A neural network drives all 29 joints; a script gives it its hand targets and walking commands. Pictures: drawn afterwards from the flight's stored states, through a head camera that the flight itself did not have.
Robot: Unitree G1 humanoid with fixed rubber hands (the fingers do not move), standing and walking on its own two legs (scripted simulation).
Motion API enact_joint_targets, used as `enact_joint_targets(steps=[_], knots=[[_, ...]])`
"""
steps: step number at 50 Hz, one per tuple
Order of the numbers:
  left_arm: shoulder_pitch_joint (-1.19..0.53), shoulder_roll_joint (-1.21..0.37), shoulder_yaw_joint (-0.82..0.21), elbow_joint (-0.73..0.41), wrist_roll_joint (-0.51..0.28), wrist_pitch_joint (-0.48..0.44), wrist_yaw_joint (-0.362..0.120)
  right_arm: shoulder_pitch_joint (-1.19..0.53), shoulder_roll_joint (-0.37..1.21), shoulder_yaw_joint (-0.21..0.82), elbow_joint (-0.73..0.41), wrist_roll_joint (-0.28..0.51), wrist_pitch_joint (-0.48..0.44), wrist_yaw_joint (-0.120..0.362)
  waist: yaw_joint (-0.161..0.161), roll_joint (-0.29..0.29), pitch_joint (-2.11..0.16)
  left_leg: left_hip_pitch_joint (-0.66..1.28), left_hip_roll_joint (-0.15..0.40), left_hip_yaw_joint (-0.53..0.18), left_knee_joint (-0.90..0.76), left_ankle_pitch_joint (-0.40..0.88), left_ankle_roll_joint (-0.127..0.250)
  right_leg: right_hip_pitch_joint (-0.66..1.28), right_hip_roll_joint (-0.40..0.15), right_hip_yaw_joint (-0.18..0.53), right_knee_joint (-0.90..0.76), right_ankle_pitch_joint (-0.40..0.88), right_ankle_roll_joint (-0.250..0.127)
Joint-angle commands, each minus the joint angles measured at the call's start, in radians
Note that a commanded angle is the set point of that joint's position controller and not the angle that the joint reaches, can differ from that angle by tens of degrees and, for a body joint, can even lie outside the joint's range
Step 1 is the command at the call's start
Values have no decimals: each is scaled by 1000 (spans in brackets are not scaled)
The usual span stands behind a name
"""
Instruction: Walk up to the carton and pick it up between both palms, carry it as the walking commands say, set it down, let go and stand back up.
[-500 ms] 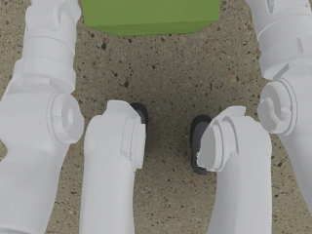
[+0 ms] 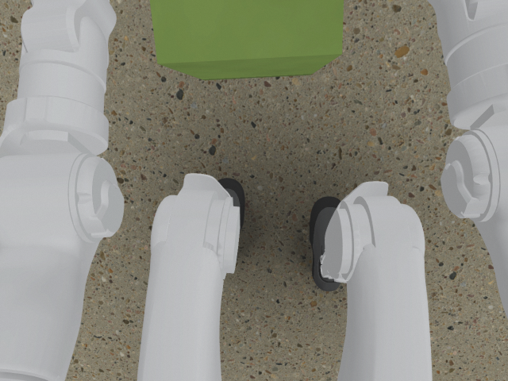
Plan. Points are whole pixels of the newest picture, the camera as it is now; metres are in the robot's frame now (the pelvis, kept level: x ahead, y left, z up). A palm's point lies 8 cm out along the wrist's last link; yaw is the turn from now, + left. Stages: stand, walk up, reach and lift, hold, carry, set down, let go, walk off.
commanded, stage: set down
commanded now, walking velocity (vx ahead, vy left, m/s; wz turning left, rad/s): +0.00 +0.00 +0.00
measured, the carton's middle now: out of the picture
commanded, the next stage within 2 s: let go in 1.10 s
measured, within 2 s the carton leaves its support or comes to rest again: neither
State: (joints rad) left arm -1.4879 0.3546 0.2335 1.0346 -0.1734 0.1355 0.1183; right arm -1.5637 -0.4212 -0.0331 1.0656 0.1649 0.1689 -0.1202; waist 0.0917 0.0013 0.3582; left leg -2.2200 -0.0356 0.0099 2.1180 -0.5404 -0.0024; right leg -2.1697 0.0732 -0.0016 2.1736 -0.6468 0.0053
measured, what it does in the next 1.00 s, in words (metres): rises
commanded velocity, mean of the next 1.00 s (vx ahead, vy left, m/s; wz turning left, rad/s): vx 0.00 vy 0.00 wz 0.00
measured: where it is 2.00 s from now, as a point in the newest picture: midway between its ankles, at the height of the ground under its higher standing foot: (275, 249)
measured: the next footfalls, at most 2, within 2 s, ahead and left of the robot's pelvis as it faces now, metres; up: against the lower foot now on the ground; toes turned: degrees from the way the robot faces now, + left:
none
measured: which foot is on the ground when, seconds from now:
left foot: down 0.00-1.00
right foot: down 0.00-1.00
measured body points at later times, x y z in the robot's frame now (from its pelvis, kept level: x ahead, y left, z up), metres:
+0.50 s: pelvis +0.01 +0.00 +0.13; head +0.36 +0.01 +0.42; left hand +0.56 +0.24 +0.02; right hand +0.61 -0.14 +0.02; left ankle +0.12 +0.11 -0.35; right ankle +0.09 -0.11 -0.35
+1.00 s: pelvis +0.03 +0.01 +0.27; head +0.36 +0.02 +0.58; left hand +0.56 +0.25 +0.17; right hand +0.62 -0.14 +0.17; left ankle +0.12 +0.11 -0.35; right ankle +0.09 -0.11 -0.35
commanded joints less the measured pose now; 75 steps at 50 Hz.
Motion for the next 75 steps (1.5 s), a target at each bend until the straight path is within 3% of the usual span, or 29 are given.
enact_joint_targets(steps=[1, 11, 20, 40, 46, 50, 55, 60, 66, 71, 75], knots=[[-221, 146, 37, -137, 28, 2, 2, -308, -93, -42, -120, -17, -4, 2, 55, -76, -1376, 772, -16, 32, -180, 419, -22, 547, 10, -19, -237, 330, 1], [-153, 95, 78, -220, 78, 48, -24, -228, -59, -134, -138, -102, 38, 24, 34, -60, -1416, 779, -28, 49, -354, 422, -35, 601, 32, -27, -411, 354, -5], [-99, 83, 111, -249, 107, 70, -39, -190, -43, -161, -172, -126, 56, 45, 46, -80, -1442, 862, -37, 52, -520, 450, -34, 694, 40, -35, -575, 379, 5], [11, 54, 133, -316, 137, 70, -81, -67, -43, -201, -227, -156, 51, 97, 35, -71, -1480, 1231, -25, 30, -927, 620, -36, 971, 30, -14, -999, 529, 15], [47, 23, 163, -302, 174, 55, -96, -28, -21, -230, -215, -189, 35, 117, 36, -68, -1407, 1335, -16, 15, -1068, 649, -35, 1025, 21, 5, -1152, 542, 17], [64, -13, 197, -257, 218, 40, -112, -5, 13, -270, -157, -239, 21, 136, 33, -64, -1277, 1350, -9, 4, -1142, 628, -36, 997, 16, 5, -1228, 518, 18], [112, -37, 231, -246, 287, 27, -127, 40, 45, -317, -141, -303, 7, 140, 27, -62, -1270, 1405, -9, 3, -1172, 651, -47, 1034, 16, -2, -1264, 541, 20], [239, -15, 220, -328, 324, 14, -147, 180, 89, -329, -254, -343, 1, 94, 14, -45, -1428, 1530, -16, 4, -1163, 797, -54, 1182, 19, 7, -1262, 703, 22], [504, 8, 116, -510, 276, 4, -180, 453, 158, -245, -501, -301, -9, 23, 16, -23, -1565, 1749, -19, -29, -1191, 1040, -38, 1332, 19, 26, -1316, 910, 27], [749, -14, 58, -569, 244, -13, -215, 715, 188, -187, -602, -277, -26, 32, 0, -6, -1440, 1879, 0, -64, -1265, 1084, -17, 1305, 8, 34, -1409, 836, 33], [899, -31, 25, -543, 226, -37, -232, 872, 203, -171, -594, -263, -43, 61, -27, -8, -1255, 1851, 6, -54, -1339, 921, -8, 1353, -7, 27, -1474, 699, 31]])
